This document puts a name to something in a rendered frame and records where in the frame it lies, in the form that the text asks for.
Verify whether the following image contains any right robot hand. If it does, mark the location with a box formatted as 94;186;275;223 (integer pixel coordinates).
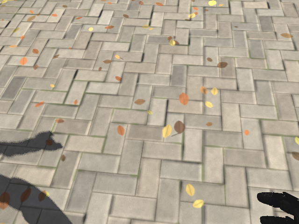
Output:
257;191;299;224

